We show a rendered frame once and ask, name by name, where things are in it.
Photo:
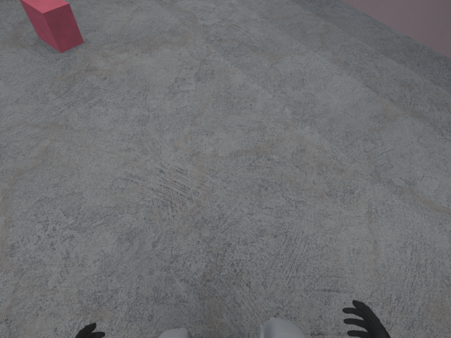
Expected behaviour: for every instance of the right robot thigh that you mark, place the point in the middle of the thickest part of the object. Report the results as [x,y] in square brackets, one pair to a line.
[279,328]

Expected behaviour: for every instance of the right robot hand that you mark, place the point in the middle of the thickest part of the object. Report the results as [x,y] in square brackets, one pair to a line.
[371,323]

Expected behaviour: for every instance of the left robot hand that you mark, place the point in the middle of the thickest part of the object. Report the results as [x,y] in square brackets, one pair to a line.
[86,332]

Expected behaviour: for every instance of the carton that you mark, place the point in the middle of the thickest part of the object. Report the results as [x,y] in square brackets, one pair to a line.
[54,23]

